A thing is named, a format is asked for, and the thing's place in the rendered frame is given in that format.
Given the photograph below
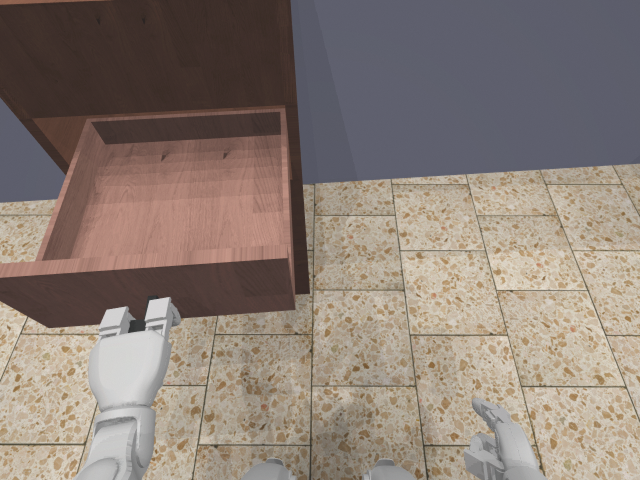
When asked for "cabinet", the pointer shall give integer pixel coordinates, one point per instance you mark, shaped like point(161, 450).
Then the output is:
point(65, 61)

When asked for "drawer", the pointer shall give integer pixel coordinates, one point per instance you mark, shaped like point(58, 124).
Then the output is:
point(194, 206)

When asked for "right robot hand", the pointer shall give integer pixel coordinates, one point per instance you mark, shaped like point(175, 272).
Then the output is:
point(489, 458)

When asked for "robot left forearm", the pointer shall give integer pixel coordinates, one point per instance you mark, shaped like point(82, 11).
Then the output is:
point(122, 444)

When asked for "handle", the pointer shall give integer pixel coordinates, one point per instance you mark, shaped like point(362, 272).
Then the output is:
point(139, 325)

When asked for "left robot hand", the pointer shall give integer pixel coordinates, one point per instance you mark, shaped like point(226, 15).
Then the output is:
point(129, 368)

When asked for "right robot shin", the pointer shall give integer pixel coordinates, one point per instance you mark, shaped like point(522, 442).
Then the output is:
point(384, 462)

